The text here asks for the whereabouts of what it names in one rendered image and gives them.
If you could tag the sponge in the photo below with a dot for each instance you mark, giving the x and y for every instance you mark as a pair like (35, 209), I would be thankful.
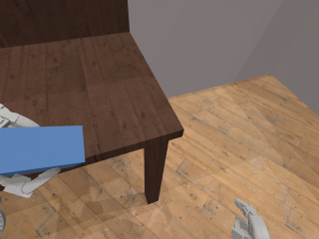
(32, 149)

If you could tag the table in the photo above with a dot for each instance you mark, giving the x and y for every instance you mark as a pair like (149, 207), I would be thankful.
(75, 62)

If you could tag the right robot hand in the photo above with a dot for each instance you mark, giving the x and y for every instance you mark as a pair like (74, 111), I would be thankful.
(255, 228)

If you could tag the left robot hand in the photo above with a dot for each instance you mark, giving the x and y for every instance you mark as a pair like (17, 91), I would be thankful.
(20, 184)

